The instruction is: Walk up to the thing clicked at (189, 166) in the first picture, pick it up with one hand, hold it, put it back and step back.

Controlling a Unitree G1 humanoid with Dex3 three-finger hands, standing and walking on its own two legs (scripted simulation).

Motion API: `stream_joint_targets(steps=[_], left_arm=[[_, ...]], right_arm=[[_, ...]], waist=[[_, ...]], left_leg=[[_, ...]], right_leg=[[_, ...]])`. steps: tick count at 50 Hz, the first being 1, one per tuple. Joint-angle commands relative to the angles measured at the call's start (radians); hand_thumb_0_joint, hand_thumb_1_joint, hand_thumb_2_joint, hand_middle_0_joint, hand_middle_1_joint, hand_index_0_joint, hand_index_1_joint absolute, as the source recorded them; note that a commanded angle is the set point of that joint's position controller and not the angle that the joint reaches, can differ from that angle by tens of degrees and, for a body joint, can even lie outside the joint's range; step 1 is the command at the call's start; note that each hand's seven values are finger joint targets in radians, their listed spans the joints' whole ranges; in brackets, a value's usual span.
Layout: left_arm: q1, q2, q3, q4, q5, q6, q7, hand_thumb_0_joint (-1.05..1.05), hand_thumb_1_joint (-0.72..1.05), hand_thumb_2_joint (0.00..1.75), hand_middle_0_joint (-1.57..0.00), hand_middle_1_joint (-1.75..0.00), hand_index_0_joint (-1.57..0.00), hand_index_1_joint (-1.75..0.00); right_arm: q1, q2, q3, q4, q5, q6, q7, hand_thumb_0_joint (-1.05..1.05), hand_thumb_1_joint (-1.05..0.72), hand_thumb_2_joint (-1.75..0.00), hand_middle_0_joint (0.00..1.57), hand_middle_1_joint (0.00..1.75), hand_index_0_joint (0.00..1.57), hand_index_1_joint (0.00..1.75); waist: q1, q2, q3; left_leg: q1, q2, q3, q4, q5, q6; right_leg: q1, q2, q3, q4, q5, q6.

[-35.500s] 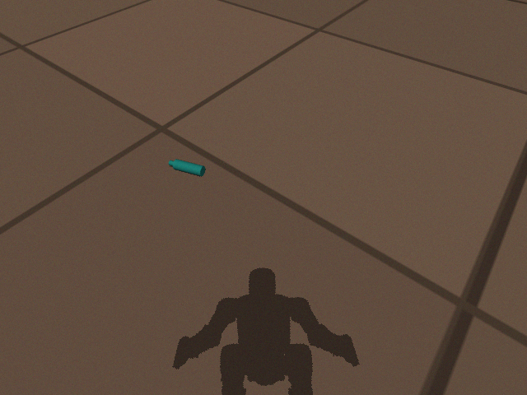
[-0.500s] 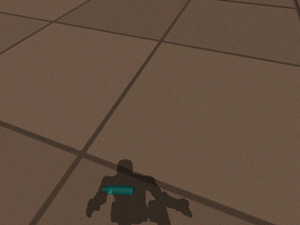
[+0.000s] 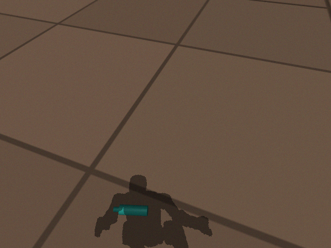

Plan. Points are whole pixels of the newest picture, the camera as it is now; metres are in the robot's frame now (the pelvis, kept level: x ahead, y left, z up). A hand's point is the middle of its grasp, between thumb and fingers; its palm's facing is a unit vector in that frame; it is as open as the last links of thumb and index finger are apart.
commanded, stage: stand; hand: left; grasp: from above
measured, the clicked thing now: (130, 210) +0.46 +0.24 -0.75
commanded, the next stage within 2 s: step back in 0.58 s
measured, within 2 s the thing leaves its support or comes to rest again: neither
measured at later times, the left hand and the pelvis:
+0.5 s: hand out of the picture +0.08 +0.25 -0.16, palm faces +0.00 -0.94 -0.34, open 7.3 cm; pelvis +0.00 +0.00 +0.00, yaw +0 degrees
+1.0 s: hand out of the picture +0.10 +0.31 -0.18, palm faces -0.02 -0.93 -0.37, open 7.3 cm; pelvis -0.06 +0.04 -0.02, yaw +0 degrees
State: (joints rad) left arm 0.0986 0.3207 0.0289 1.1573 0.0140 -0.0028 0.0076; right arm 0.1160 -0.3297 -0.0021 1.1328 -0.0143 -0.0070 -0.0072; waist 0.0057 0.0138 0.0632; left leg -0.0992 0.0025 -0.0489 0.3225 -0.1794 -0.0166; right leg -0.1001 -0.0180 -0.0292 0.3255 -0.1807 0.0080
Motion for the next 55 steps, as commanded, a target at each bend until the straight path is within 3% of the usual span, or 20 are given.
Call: stream_joint_targets(steps=[1,6,23,28,29,32,35,38,39,40,41,42,43,44,45,46,47,48,51,55], left_arm=[[-0.03,0.203,0.035,-0.052,0.001,-0.023,0.011,0.0,0.9,0.9,-0.2,-0.3,-0.2,-0.3],[-0.03,0.21,0.036,-0.057,-0.001,-0.026,0.012,0.0,0.9,0.9,-0.2,-0.3,-0.2,-0.3],[-0.023,0.215,0.032,-0.058,0.0,-0.024,0.006,0.0,0.9,0.9,-0.2,-0.3,-0.2,-0.3],[-0.021,0.218,0.031,-0.063,-0.003,-0.028,0.008,0.0,0.9,0.9,-0.2,-0.3,-0.2,-0.3],[-0.028,0.296,0.072,-0.093,-0.022,-0.02,0.013,0.0,0.9,0.9,-0.2,-0.3,-0.2,-0.3],[-0.005,0.29,0.082,-0.133,-0.025,-0.014,0.02,0.0,0.9,0.9,-0.2,-0.3,-0.2,-0.3],[-0.046,0.306,0.09,-0.19,-0.018,-0.004,0.021,0.0,0.9,0.9,-0.2,-0.3,-0.2,-0.3],[-0.101,0.321,0.096,-0.252,0.006,0.005,0.023,0.0,0.9,0.9,-0.2,-0.3,-0.2,-0.3],[-0.118,0.321,0.096,-0.264,0.01,0.008,0.022,0.0,0.9,0.9,-0.2,-0.3,-0.2,-0.3],[-0.151,0.323,0.095,-0.283,0.01,0.011,0.023,0.0,0.9,0.9,-0.2,-0.3,-0.2,-0.3],[-0.16,0.31,0.088,-0.292,0.008,0.016,0.021,0.0,0.9,0.9,-0.2,-0.3,-0.2,-0.3],[-0.143,0.289,0.082,-0.299,0.004,0.023,0.02,0.0,0.9,0.9,-0.2,-0.3,-0.2,-0.3],[-0.124,0.247,0.072,-0.31,-0.009,0.03,0.021,0.0,0.9,0.9,-0.2,-0.3,-0.2,-0.3],[-0.113,0.215,0.072,-0.313,-0.014,0.037,0.027,0.0,0.9,0.9,-0.2,-0.3,-0.2,-0.3],[-0.062,0.226,0.074,-0.307,-0.007,0.049,0.034,0.0,0.9,0.9,-0.2,-0.3,-0.2,-0.3],[-0.036,0.216,0.067,-0.308,-0.009,0.051,0.037,0.0,0.9,0.9,-0.2,-0.3,-0.2,-0.3],[-0.035,0.209,0.066,-0.305,-0.009,0.051,0.041,0.0,0.9,0.9,-0.2,-0.3,-0.2,-0.3],[-0.036,0.227,0.072,-0.299,-0.01,0.05,0.045,0.0,0.9,0.9,-0.2,-0.3,-0.2,-0.3],[0.025,0.247,0.077,-0.304,-0.011,0.049,0.037,0.0,0.9,0.9,-0.2,-0.3,-0.2,-0.3],[-0.018,0.246,0.086,-0.342,0.002,0.036,0.029,0.0,0.9,0.9,-0.2,-0.3,-0.2,-0.3]], right_arm=[[-0.04,-0.202,-0.038,-0.052,-0.002,-0.022,-0.014,0.0,-0.9,-0.9,0.2,0.3,0.2,0.3],[-0.032,-0.204,-0.036,-0.054,-0.003,-0.025,-0.014,0.0,-0.9,-0.9,0.2,0.3,0.2,0.3],[-0.037,-0.209,-0.033,-0.052,0.0,-0.022,-0.01,0.0,-0.9,-0.9,0.2,0.3,0.2,0.3],[-0.027,-0.214,-0.034,-0.054,0.001,-0.025,-0.011,0.0,-0.9,-0.9,0.2,0.3,0.2,0.3],[-0.07,-0.272,-0.058,-0.08,0.01,-0.005,-0.003,0.0,-0.9,-0.9,0.2,0.3,0.2,0.3],[-0.035,-0.244,-0.061,-0.109,0.025,0.009,-0.002,0.0,-0.9,-0.9,0.2,0.3,0.2,0.3],[-0.003,-0.233,-0.07,-0.135,0.023,0.027,0.002,0.0,-0.9,-0.9,0.2,0.3,0.2,0.3],[0.043,-0.227,-0.082,-0.161,0.012,0.047,0.012,0.0,-0.9,-0.9,0.2,0.3,0.2,0.3],[0.067,-0.229,-0.085,-0.166,0.011,0.05,0.016,0.0,-0.9,-0.9,0.2,0.3,0.2,0.3],[0.101,-0.234,-0.09,-0.166,0.013,0.049,0.019,0.0,-0.9,-0.9,0.2,0.3,0.2,0.3],[0.106,-0.239,-0.095,-0.166,0.013,0.043,0.02,0.0,-0.9,-0.9,0.2,0.3,0.2,0.3],[0.099,-0.25,-0.1,-0.174,0.008,0.036,0.017,0.0,-0.9,-0.9,0.2,0.3,0.2,0.3],[0.068,-0.299,-0.11,-0.195,-0.002,0.028,0.012,0.0,-0.9,-0.9,0.2,0.3,0.2,0.3],[0.066,-0.352,-0.12,-0.199,-0.009,0.022,0.008,0.0,-0.9,-0.9,0.2,0.3,0.2,0.3],[0.074,-0.35,-0.123,-0.213,-0.024,0.017,0.004,0.0,-0.9,-0.9,0.2,0.3,0.2,0.3],[0.057,-0.347,-0.119,-0.222,-0.021,0.014,-0.002,0.0,-0.9,-0.9,0.2,0.3,0.2,0.3],[0.036,-0.353,-0.122,-0.242,-0.022,0.016,-0.006,0.0,-0.9,-0.9,0.2,0.3,0.2,0.3],[0.007,-0.332,-0.122,-0.256,-0.02,0.015,-0.014,0.0,-0.9,-0.9,0.2,0.3,0.2,0.3],[-0.021,-0.28,-0.108,-0.294,-0.017,0.012,-0.028,0.0,-0.9,-0.9,0.2,0.3,0.2,0.3],[0.069,-0.273,-0.118,-0.302,-0.01,0.013,-0.033,0.0,-0.9,-0.9,0.2,0.3,0.2,0.3]], waist=[[0.002,-0.011,-0.076],[-0.001,-0.009,-0.1],[0.001,-0.002,-0.064],[-0.002,-0.007,-0.103],[-0.005,-0.021,0.009],[-0.012,-0.046,-0.092],[-0.024,-0.115,-0.14],[-0.031,-0.203,-0.141],[-0.043,-0.21,-0.13],[-0.066,-0.221,-0.124],[-0.067,-0.187,-0.116],[-0.062,-0.104,-0.107],[-0.052,0.071,-0.097],[-0.049,0.197,-0.082],[-0.032,0.117,-0.108],[-0.024,0.111,-0.105],[-0.032,0.161,-0.121],[-0.024,0.169,-0.119],[0.011,0.139,-0.149],[-0.047,0.082,-0.132]], left_leg=[[-0.014,0.115,-0.078,-0.045,0.124,0.037],[-0.005,0.118,-0.069,-0.034,0.194,0.04],[-0.027,0.113,-0.074,-0.056,0.094,0.031],[0.001,0.116,-0.069,-0.035,0.189,0.034],[-0.089,0.092,-0.07,0.068,0.313,0.055],[-0.074,0.062,-0.029,0.193,0.333,0.057],[-0.106,-0.007,0.015,0.336,0.129,0.048],[-0.137,-0.039,-0.005,0.52,-0.301,0.061],[-0.133,-0.026,-0.016,0.512,-0.32,0.067],[-0.107,-0.011,-0.022,0.469,-0.268,0.073],[-0.094,-0.009,-0.007,0.389,-0.148,0.072],[-0.113,0.037,-0.039,0.254,0.118,0.077],[-0.127,0.159,-0.205,0.107,0.364,0.116],[-0.032,0.266,-0.382,0.044,0.545,0.181],[-0.026,0.296,-0.365,0.076,0.588,0.216],[-0.012,0.297,-0.321,0.115,0.731,0.222],[-0.006,0.299,-0.334,0.107,0.705,0.201],[-0.009,0.273,-0.292,0.121,0.641,0.2],[0.084,0.226,-0.198,0.175,0.597,0.225],[0.122,0.254,-0.216,0.185,0.57,0.271]], right_leg=[[0.022,-0.109,0.084,-0.049,0.088,-0.021],[0.05,-0.117,0.085,-0.034,0.174,-0.024],[0.021,-0.111,0.088,-0.05,0.081,-0.026],[0.048,-0.117,0.087,-0.04,0.175,-0.025],[-0.032,-0.108,0.101,0.036,0.333,-0.032],[0.012,-0.142,0.111,0.074,0.442,-0.09],[-0.028,-0.237,0.196,0.053,0.411,-0.172],[-0.122,-0.332,0.254,0.077,0.393,-0.251],[-0.158,-0.331,0.239,0.089,0.348,-0.246],[-0.193,-0.317,0.217,0.112,0.312,-0.219],[-0.199,-0.269,0.175,0.172,0.29,-0.186],[-0.185,-0.185,0.12,0.266,0.217,-0.131],[-0.217,-0.034,0.05,0.427,0.072,-0.063],[-0.361,0.122,0.071,0.569,-0.318,-0.043],[-0.363,0.109,0.177,0.688,-0.463,-0.041],[-0.387,0.117,0.184,0.758,-0.479,-0.044],[-0.403,0.127,0.226,0.791,-0.465,-0.046],[-0.4,0.117,0.247,0.809,-0.424,-0.048],[-0.436,0.111,0.208,0.852,-0.324,-0.024],[-0.419,0.093,0.182,0.736,-0.34,0.012]])
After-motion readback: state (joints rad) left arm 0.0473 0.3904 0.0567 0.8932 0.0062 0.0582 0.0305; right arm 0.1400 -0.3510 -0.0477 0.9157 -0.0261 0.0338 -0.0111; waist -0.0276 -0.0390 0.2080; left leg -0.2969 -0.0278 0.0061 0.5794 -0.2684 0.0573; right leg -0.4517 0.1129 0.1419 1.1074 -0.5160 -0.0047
